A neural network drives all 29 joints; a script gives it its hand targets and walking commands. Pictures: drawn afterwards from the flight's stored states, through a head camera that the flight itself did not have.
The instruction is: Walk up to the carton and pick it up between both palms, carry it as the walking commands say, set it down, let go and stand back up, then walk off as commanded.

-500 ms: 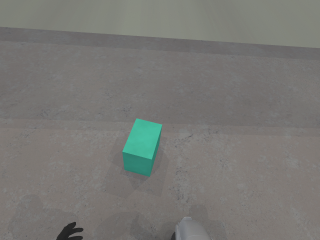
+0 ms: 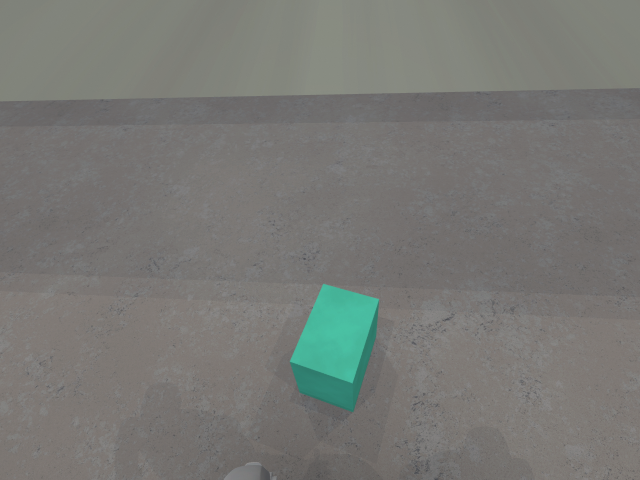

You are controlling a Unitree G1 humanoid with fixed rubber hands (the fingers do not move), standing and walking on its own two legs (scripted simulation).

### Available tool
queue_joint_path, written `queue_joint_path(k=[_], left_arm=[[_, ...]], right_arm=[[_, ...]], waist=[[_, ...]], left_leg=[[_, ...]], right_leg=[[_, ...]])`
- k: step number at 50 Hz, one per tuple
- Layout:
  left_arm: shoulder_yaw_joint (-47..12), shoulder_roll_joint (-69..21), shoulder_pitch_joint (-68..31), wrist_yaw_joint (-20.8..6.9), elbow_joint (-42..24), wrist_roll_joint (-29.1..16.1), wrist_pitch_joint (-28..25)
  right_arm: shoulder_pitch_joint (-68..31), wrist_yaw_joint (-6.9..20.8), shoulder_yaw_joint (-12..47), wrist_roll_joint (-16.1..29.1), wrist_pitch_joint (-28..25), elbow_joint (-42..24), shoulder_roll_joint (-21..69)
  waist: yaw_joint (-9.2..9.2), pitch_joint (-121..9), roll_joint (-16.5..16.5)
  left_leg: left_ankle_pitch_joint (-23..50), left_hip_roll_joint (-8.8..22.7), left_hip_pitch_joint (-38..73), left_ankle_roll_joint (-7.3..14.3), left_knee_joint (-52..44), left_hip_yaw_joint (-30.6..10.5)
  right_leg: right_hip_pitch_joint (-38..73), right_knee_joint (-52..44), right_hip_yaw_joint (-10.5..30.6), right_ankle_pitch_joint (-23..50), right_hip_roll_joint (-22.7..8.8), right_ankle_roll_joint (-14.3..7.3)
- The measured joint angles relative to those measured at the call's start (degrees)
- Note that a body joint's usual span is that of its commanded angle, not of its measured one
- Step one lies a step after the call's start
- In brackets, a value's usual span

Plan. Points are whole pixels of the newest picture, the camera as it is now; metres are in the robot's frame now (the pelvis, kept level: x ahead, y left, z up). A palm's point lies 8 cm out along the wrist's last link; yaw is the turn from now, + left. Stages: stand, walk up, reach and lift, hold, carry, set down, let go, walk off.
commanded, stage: walk up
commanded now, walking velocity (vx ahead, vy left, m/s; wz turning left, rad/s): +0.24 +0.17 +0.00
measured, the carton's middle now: (338, 347) +0.59 +0.01 -0.66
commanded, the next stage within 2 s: none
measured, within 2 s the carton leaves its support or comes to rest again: neither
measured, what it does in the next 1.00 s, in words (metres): steps on the spot: left foot, then right foot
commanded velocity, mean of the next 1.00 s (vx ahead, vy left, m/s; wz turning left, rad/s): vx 0.05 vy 0.05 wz -0.08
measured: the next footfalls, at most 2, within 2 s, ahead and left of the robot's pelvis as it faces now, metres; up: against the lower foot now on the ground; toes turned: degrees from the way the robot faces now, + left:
left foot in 0.16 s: +0.12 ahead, +0.19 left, +0.00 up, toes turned +7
right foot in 0.46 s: +0.10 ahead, -0.06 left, +0.00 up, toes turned -5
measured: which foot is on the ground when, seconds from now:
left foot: up 0.00-0.14, down 0.16-0.86, up 0.88-1.00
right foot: down 0.00-0.18, up 0.20-0.44, down 0.46-1.00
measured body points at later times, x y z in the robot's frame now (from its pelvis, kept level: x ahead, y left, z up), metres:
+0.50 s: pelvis +0.06 +0.06 -0.01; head +0.07 +0.06 +0.44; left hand +0.08 +0.30 -0.17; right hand +0.11 -0.17 -0.17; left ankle +0.08 +0.18 -0.75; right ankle +0.06 -0.06 -0.75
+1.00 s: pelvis +0.07 +0.07 +0.00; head +0.09 +0.04 +0.44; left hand +0.03 +0.32 -0.14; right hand +0.09 -0.19 -0.17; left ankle +0.08 +0.21 -0.70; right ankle +0.06 -0.06 -0.75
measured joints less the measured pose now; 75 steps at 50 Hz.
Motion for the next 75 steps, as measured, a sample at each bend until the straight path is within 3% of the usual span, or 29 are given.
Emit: queue_joint_path(k=[6, 9, 11, 14, 19, 24, 31, 43, 46, 48, 50, 53, 57, 59, 62, 65, 69, 75], left_arm=[[-0.1, -0.3, 0.3, -0.1, 1.6, -0.5, 0.1], [-0.7, -0.5, -0.4, 0.2, 2.8, -1.2, 0.6], [-0.9, 0.1, -2.3, 0.8, 3.0, -1.9, 1.6], [-1.3, 0.0, -4.8, 1.0, 2.3, -2.1, 3.1], [-1.3, 0.1, -8.1, 1.0, 1.8, -1.7, 4.2], [-1.5, -0.1, -9.3, 1.2, 2.5, -1.3, 3.7], [-2.2, -1.3, -9.2, 0.9, 3.7, -1.4, 2.3], [-2.0, -3.0, -6.9, 1.0, 5.0, -1.1, 1.9], [-0.6, -2.7, -4.1, 1.8, 3.9, -0.4, 2.6], [0.3, -1.7, -2.0, 2.4, 4.2, -0.2, 3.1], [1.1, -0.6, -0.2, 2.3, 4.6, 0.1, 3.2], [1.7, 1.4, 1.6, 1.8, 4.1, 0.3, 3.2], [1.3, 3.7, 2.3, 0.7, 1.8, 0.2, 3.0], [0.9, 4.1, 2.2, 0.5, 0.3, 0.1, 2.9], [0.7, 4.4, -0.9, 0.9, -2.3, 0.1, 3.5], [0.7, 3.8, -4.3, 0.2, -4.6, 0.0, 3.4], [0.5, 2.6, -9.2, 0.3, -7.7, -0.9, 3.5], [0.1, 0.9, -14.2, 0.1, -9.1, -1.7, 4.4]], right_arm=[[-2.9, 0.1, 1.2, 0.9, -1.4, -0.6, 1.5], [-3.0, -1.6, 1.7, 0.8, -3.6, -0.6, 1.8], [-3.2, -2.1, 2.2, 1.3, -4.3, -0.2, 3.3], [-3.1, -2.7, 2.7, 1.3, -4.1, 0.2, 4.3], [-2.5, -3.5, 2.6, 1.6, -3.2, 1.2, 4.7], [-1.4, -3.6, 1.9, 2.0, -2.2, 2.6, 4.2], [1.0, -3.3, 2.1, 2.0, -2.1, 5.5, 3.5], [3.9, -3.4, 2.1, 1.5, -2.6, 8.6, 4.0], [3.8, -2.6, 0.9, -0.6, -0.4, 5.9, 2.3], [2.7, -2.3, 0.4, -1.5, 0.0, 3.6, 0.8], [1.1, -2.1, 0.1, -1.7, -0.1, 1.5, -0.3], [-1.1, -1.3, 0.4, -0.9, -0.3, -1.1, -1.0], [-2.4, -1.1, 1.5, 0.6, -1.6, -3.4, -0.5], [-1.7, -1.6, 1.7, 0.4, -2.6, -4.0, -0.6], [0.1, -2.1, 2.0, 0.0, -2.9, -3.6, 1.1], [2.9, -2.5, 2.5, 0.0, -2.9, -3.1, 2.0], [4.5, -3.6, 2.7, 0.3, -3.0, -2.0, 2.6], [5.6, -4.4, 2.1, -0.1, -2.8, -1.2, 2.1]], waist=[[0.45, -0.8, -1.4], [-0.28, -1.1, -1.0], [-0.59, -0.2, -3.5], [-1.06, 0.6, -4.7], [-2.06, 1.3, -5.1], [-2.51, 1.1, -4.0], [-3.38, 0.1, -0.5], [-3.45, 0.1, -0.9], [-1.42, -1.1, -0.8], [-0.51, -1.3, -0.7], [-0.14, -1.0, -0.7], [0.29, -0.6, -1.2], [0.49, -0.2, -2.4], [0.13, -0.6, -1.7], [-0.18, -0.4, -3.4], [-1.10, -0.6, -3.8], [-2.45, 0.9, -3.9], [-4.89, 2.0, -3.1]], left_leg=[[0.2, -0.7, 7.7, -0.4, -17.7, 2.0], [3.7, -0.5, 14.5, 1.1, -27.7, 2.7], [1.7, -1.7, 14.8, 2.6, -26.6, 3.2], [1.7, -1.8, 16.0, 3.5, -27.6, 3.8], [1.7, -2.6, 17.0, 4.0, -28.2, 4.7], [0.3, -3.3, 17.2, 3.6, -26.3, 5.2], [2.2, -1.9, 19.7, 2.5, -30.2, 3.9], [2.5, -1.0, 20.4, 1.5, -30.9, 3.0], [-6.1, -2.3, 13.3, 0.1, -15.2, 1.7], [-6.1, -3.1, 8.5, -0.8, -5.6, 0.9], [-5.5, -2.9, 6.0, -1.3, -2.8, 0.5], [-5.9, -2.5, 5.5, -1.5, -7.1, 0.6], [-3.6, -2.4, 11.1, -1.2, -21.5, 3.1], [-0.4, -2.1, 14.4, 0.1, -27.3, 3.5], [-1.0, -2.7, 14.9, 2.9, -25.3, 5.3], [-1.4, -2.6, 18.4, 3.6, -28.4, 6.7], [-2.4, -2.6, 20.6, 4.1, -28.8, 8.4], [-6.5, -2.1, 20.6, 3.7, -24.3, 10.1]], right_leg=[[2.6, -1.0, -0.4, -1.5, -0.4, 2.3], [2.3, 3.7, -0.8, -5.0, 0.5, 4.0], [0.9, 8.1, 2.0, -11.4, 0.4, 3.8], [-1.8, 13.9, 4.3, -15.9, 2.1, 3.1], [-3.3, 15.8, 5.4, -13.7, 3.1, 2.2], [1.0, 6.1, 4.1, -5.0, 3.1, 1.4], [4.7, 0.3, 2.7, -3.0, 4.9, 0.6], [6.0, -1.3, 2.0, -2.6, 6.0, -0.2], [2.8, 1.1, 4.8, -3.5, 5.6, -0.5], [1.7, 1.1, 7.1, -3.1, 4.9, 0.0], [1.1, 0.7, 9.2, -2.7, 4.2, 0.8], [0.9, 0.0, 11.7, -2.6, 2.6, 2.2], [0.8, 1.3, 13.8, -4.4, 1.0, 3.8], [-1.2, 6.8, 14.1, -8.3, 1.5, 2.9], [-8.0, 23.9, 11.9, -15.6, 1.8, 1.2], [-12.4, 34.2, 7.8, -13.0, 2.3, 1.0], [-12.6, 30.7, 4.5, -13.9, 3.9, 1.9], [-8.3, 18.5, 3.4, -11.8, 6.3, 1.1]])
